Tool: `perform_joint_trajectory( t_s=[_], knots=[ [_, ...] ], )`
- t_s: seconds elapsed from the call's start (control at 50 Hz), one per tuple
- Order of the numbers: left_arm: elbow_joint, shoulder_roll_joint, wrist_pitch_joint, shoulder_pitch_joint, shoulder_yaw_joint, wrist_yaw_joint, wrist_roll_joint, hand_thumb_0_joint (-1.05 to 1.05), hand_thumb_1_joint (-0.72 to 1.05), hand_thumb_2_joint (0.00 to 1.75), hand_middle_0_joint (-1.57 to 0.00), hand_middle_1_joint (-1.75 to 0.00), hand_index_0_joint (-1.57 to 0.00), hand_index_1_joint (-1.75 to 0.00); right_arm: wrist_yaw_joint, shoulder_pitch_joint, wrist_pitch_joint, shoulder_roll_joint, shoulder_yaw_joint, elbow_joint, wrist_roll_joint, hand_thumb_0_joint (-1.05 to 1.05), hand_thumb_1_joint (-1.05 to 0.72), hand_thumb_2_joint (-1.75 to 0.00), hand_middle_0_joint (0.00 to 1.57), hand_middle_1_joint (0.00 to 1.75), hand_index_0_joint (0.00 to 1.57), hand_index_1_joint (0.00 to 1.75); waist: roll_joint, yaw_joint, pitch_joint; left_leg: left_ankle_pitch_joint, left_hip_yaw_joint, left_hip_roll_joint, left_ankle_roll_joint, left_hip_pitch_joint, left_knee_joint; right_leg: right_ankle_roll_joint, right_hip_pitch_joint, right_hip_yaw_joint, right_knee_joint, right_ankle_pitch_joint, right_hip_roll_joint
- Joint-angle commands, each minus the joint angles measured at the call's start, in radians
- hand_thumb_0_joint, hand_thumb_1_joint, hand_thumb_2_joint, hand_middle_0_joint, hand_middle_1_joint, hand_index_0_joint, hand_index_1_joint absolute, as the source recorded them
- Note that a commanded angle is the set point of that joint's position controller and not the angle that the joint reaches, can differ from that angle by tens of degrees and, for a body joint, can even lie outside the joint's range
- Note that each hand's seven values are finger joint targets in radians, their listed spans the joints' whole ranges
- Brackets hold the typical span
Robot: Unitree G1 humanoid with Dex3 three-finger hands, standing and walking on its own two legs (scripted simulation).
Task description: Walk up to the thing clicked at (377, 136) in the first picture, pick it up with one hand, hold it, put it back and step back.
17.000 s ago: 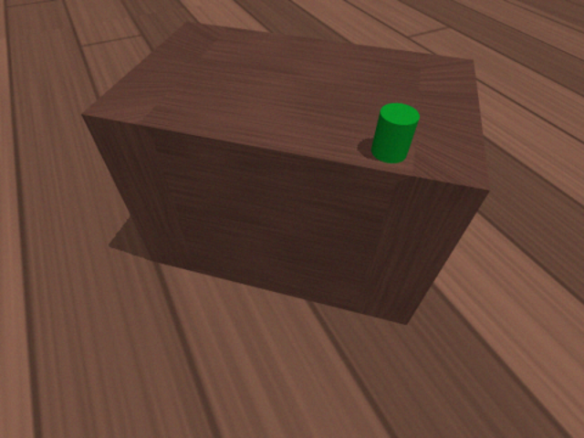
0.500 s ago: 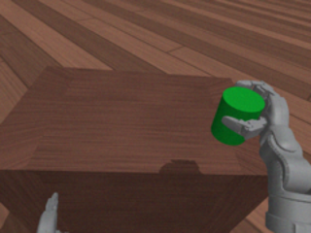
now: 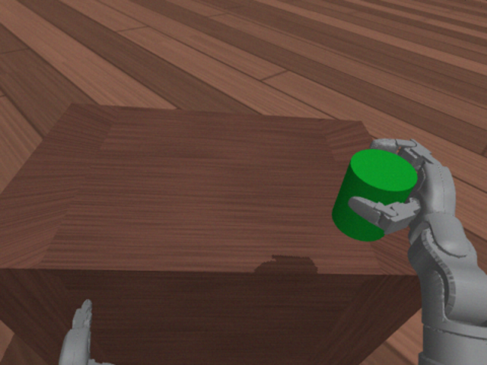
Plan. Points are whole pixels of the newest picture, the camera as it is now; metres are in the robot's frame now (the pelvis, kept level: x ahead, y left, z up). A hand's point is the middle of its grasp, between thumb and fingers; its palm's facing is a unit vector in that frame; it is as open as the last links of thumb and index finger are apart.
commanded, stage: hold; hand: right
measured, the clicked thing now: (370, 196) +0.31 -0.17 +0.18
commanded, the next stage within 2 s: crouch in 0.82 s
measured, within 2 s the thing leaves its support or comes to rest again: neither
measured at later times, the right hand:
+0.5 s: hand (375, 180) +0.32 -0.17 +0.21, palm faces +0.20 +0.98 -0.01, open 11.7 cm
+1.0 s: hand (379, 182) +0.31 -0.17 +0.21, palm faces +0.21 +0.98 -0.02, open 11.7 cm
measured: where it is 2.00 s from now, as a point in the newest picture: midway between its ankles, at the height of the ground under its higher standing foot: outside the picture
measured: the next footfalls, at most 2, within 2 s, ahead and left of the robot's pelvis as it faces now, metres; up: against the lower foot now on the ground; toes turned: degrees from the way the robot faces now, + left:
none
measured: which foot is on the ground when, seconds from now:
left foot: down 0.00-1.00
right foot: down 0.00-1.00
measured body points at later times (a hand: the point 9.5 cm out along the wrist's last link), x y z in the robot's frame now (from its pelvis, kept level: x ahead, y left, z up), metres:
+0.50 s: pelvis +0.00 +0.00 +0.00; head -0.04 +0.03 +0.45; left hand +0.17 +0.27 -0.08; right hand +0.30 -0.22 +0.21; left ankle -0.02 +0.11 -0.74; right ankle +0.04 -0.13 -0.74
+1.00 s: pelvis +0.00 +0.00 +0.00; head -0.04 +0.03 +0.45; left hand +0.17 +0.26 -0.08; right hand +0.30 -0.23 +0.21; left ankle -0.02 +0.11 -0.74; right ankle +0.04 -0.13 -0.74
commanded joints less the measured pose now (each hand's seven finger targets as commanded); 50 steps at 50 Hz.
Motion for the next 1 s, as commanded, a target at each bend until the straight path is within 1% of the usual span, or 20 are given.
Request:
perform_joint_trajectory(
  t_s=[0.0, 0.02, 0.04, 0.1, 0.14, 0.18, 0.42, 0.46, 0.5, 0.54, 0.64, 0.68, 0.74, 0.78, 0.82, 0.84, 0.88, 0.9, 0.94, 0.98],
  knots=[
    [-0.167, 0.136, -0.071, -0.154, 0.046, 0.021, 0.002, 0.00, -0.55, 0.06, -0.05, -0.06, -0.05, -0.06, -0.001, -0.505, -0.121, -0.195, -0.080, -0.302, 0.017, 0.00, -0.01, -1.30, 1.17, 1.39, 1.23, 1.39, 0.049, 0.008, -0.220, 0.247, 0.015, -0.016, -0.013, -0.097, -0.105, -0.036, 0.198, -0.011, -0.033, 0.144, 0.020],
    [-0.146, 0.139, -0.069, -0.133, 0.052, 0.021, 0.003, 0.00, -0.55, 0.06, -0.05, -0.06, -0.05, -0.06, -0.003, -0.513, -0.119, -0.211, -0.096, -0.302, 0.017, 0.00, 0.00, -1.30, 1.17, 1.39, 1.23, 1.39, 0.019, 0.005, -0.217, 0.240, 0.016, -0.016, -0.010, -0.100, -0.104, -0.033, 0.195, -0.012, -0.031, 0.142, 0.020],
    [-0.150, 0.119, -0.069, -0.139, 0.032, 0.018, 0.004, 0.00, -0.55, 0.06, -0.05, -0.06, -0.05, -0.06, 0.000, -0.490, -0.116, -0.177, -0.068, -0.287, 0.014, 0.00, 0.00, -1.29, 1.17, 1.39, 1.23, 1.39, 0.040, 0.008, -0.215, 0.239, 0.019, -0.017, -0.010, -0.105, -0.102, -0.034, 0.198, -0.009, -0.034, 0.143, 0.018],
    [-0.157, 0.131, -0.075, -0.160, 0.043, 0.019, 0.004, 0.00, -0.54, 0.05, -0.05, -0.06, -0.05, -0.06, 0.003, -0.524, -0.117, -0.195, -0.079, -0.295, 0.019, 0.00, -0.01, -1.28, 1.16, 1.38, 1.22, 1.38, 0.033, 0.002, -0.212, 0.225, 0.017, -0.015, -0.010, -0.095, -0.106, -0.034, 0.186, -0.010, -0.036, 0.126, 0.021],
    [-0.126, 0.096, -0.071, -0.138, 0.014, 0.014, 0.002, 0.00, -0.55, 0.06, -0.05, -0.06, -0.05, -0.06, 0.008, -0.508, -0.110, -0.193, -0.080, -0.283, 0.018, 0.00, -0.02, -1.29, 1.17, 1.39, 1.23, 1.39, 0.038, -0.005, -0.225, 0.264, 0.014, -0.012, -0.013, -0.086, -0.099, -0.038, 0.189, -0.013, -0.027, 0.161, 0.026],
    [-0.145, 0.132, -0.075, -0.159, 0.043, 0.019, 0.003, 0.00, -0.54, 0.05, -0.05, -0.06, -0.05, -0.06, 0.007, -0.507, -0.098, -0.182, -0.078, -0.255, 0.021, 0.00, 0.02, -1.30, 1.17, 1.40, 1.23, 1.40, 0.051, 0.001, -0.218, 0.247, 0.017, -0.014, -0.013, -0.094, -0.101, -0.034, 0.191, -0.011, -0.030, 0.149, 0.020],
    [-0.178, 0.132, -0.052, -0.150, 0.038, 0.010, -0.001, 0.00, -0.54, 0.05, -0.05, -0.05, -0.05, -0.05, -0.001, -0.499, -0.102, -0.209, -0.109, -0.264, 0.015, 0.00, 0.03, -1.28, 1.16, 1.38, 1.23, 1.38, 0.064, -0.018, -0.208, 0.210, 0.014, -0.009, -0.011, -0.080, -0.110, -0.036, 0.162, -0.019, -0.040, 0.111, 0.027],
    [-0.168, 0.118, -0.050, -0.136, 0.032, 0.006, -0.001, 0.00, -0.54, 0.05, -0.05, -0.06, -0.05, -0.05, 0.000, -0.480, -0.105, -0.202, -0.110, -0.248, 0.015, 0.00, 0.04, -1.27, 1.15, 1.37, 1.22, 1.37, 0.052, -0.014, -0.211, 0.224, 0.009, -0.008, -0.010, -0.081, -0.109, -0.036, 0.170, -0.020, -0.038, 0.123, 0.027],
    [-0.205, 0.163, -0.056, -0.155, 0.068, 0.008, 0.000, 0.00, -0.54, 0.06, -0.05, -0.05, -0.05, -0.05, 0.002, -0.494, -0.116, -0.202, -0.095, -0.310, 0.015, 0.00, 0.03, -1.27, 1.16, 1.38, 1.22, 1.38, 0.033, -0.003, -0.225, 0.212, 0.012, -0.013, -0.006, -0.093, -0.108, -0.031, 0.187, -0.017, -0.042, 0.113, 0.021],
    [-0.163, 0.108, -0.049, -0.127, 0.024, 0.002, -0.002, 0.00, -0.55, 0.06, -0.05, -0.06, -0.05, -0.06, 0.005, -0.465, -0.116, -0.188, -0.089, -0.296, 0.018, 0.00, 0.03, -1.27, 1.16, 1.38, 1.22, 1.38, 0.031, -0.008, -0.198, 0.223, 0.013, -0.014, -0.007, -0.089, -0.111, -0.034, 0.172, -0.016, -0.042, 0.123, 0.022],
    [-0.163, 0.125, -0.059, -0.161, 0.036, 0.012, 0.001, 0.00, -0.55, 0.06, -0.05, -0.06, -0.05, -0.06, 0.008, -0.447, -0.115, -0.150, -0.049, -0.291, 0.016, 0.00, 0.02, -1.30, 1.17, 1.40, 1.24, 1.40, 0.037, 0.007, -0.196, 0.205, 0.012, -0.016, -0.009, -0.109, -0.116, -0.034, 0.183, -0.013, -0.047, 0.101, 0.019],
    [-0.152, 0.143, -0.066, -0.150, 0.050, 0.016, 0.002, 0.00, -0.55, 0.06, -0.05, -0.06, -0.05, -0.06, 0.007, -0.478, -0.118, -0.177, -0.068, -0.289, 0.018, 0.00, 0.00, -1.28, 1.17, 1.39, 1.23, 1.39, 0.033, 0.017, -0.202, 0.216, 0.012, -0.014, -0.011, -0.103, -0.118, -0.037, 0.195, -0.011, -0.044, 0.107, 0.020],
    [-0.146, 0.130, -0.064, -0.153, 0.042, 0.021, 0.004, 0.00, -0.55, 0.06, -0.05, -0.06, -0.05, -0.06, 0.001, -0.477, -0.127, -0.199, -0.088, -0.309, 0.012, 0.00, -0.02, -1.29, 1.18, 1.40, 1.25, 1.40, 0.040, 0.003, -0.218, 0.246, 0.010, -0.009, -0.013, -0.086, -0.111, -0.039, 0.191, -0.014, -0.035, 0.137, 0.026],
    [-0.163, 0.127, -0.068, -0.158, 0.036, 0.022, 0.004, 0.00, -0.55, 0.06, -0.05, -0.06, -0.05, -0.06, -0.002, -0.463, -0.126, -0.181, -0.080, -0.294, 0.016, 0.00, -0.01, -1.28, 1.17, 1.38, 1.23, 1.38, 0.068, 0.002, -0.220, 0.252, 0.015, -0.010, -0.016, -0.075, -0.110, -0.042, 0.181, -0.011, -0.036, 0.141, 0.026],
    [-0.134, 0.120, -0.069, -0.151, 0.038, 0.022, 0.002, 0.00, -0.54, 0.05, -0.05, -0.05, -0.05, -0.06, -0.004, -0.510, -0.129, -0.207, -0.091, -0.312, 0.016, 0.00, 0.01, -1.28, 1.17, 1.39, 1.23, 1.39, 0.019, 0.000, -0.212, 0.245, 0.012, -0.010, -0.012, -0.090, -0.107, -0.037, 0.194, -0.013, -0.035, 0.136, 0.025],
    [-0.147, 0.120, -0.068, -0.143, 0.033, 0.023, 0.006, 0.00, -0.55, 0.06, -0.05, -0.06, -0.05, -0.06, -0.006, -0.524, -0.131, -0.206, -0.085, -0.310, 0.011, 0.00, 0.01, -1.27, 1.16, 1.37, 1.22, 1.37, 0.034, 0.012, -0.219, 0.247, 0.012, -0.012, -0.012, -0.089, -0.108, -0.038, 0.197, -0.012, -0.036, 0.136, 0.024],
    [-0.146, 0.147, -0.070, -0.143, 0.059, 0.027, 0.005, 0.00, -0.55, 0.06, -0.05, -0.05, -0.05, -0.06, -0.004, -0.503, -0.120, -0.179, -0.069, -0.261, 0.012, 0.00, 0.00, -1.27, 1.16, 1.37, 1.22, 1.37, 0.049, 0.021, -0.210, 0.251, 0.014, -0.013, -0.015, -0.104, -0.111, -0.039, 0.202, -0.011, -0.038, 0.138, 0.021],
    [-0.148, 0.136, -0.071, -0.144, 0.046, 0.024, 0.005, 0.00, -0.53, 0.05, -0.06, -0.07, -0.07, -0.06, -0.002, -0.495, -0.117, -0.192, -0.083, -0.250, 0.015, 0.00, 0.08, -1.34, 1.14, 1.42, 1.22, 1.42, 0.048, 0.008, -0.198, 0.234, 0.016, -0.012, -0.014, -0.096, -0.113, -0.039, 0.185, -0.012, -0.040, 0.124, 0.022],
    [-0.113, 0.084, -0.063, -0.139, 0.004, 0.014, 0.001, 0.00, -0.53, 0.05, -0.05, -0.05, -0.05, -0.05, 0.003, -0.484, -0.114, -0.185, -0.078, -0.235, 0.011, 0.00, 0.04, -1.30, 1.21, 1.42, 1.27, 1.42, 0.027, -0.005, -0.193, 0.241, 0.015, -0.011, -0.012, -0.091, -0.111, -0.039, 0.179, -0.013, -0.040, 0.137, 0.025],
    [-0.111, 0.090, -0.058, -0.150, 0.014, 0.011, 0.000, 0.00, -0.54, 0.06, -0.05, -0.05, -0.05, -0.05, 0.008, -0.475, -0.110, -0.172, -0.071, -0.188, 0.009, 0.00, 0.04, -1.32, 1.21, 1.44, 1.28, 1.44, 0.050, 0.000, -0.183, 0.238, 0.015, -0.015, -0.012, -0.098, -0.111, -0.038, 0.171, -0.012, -0.044, 0.134, 0.022]
  ],
)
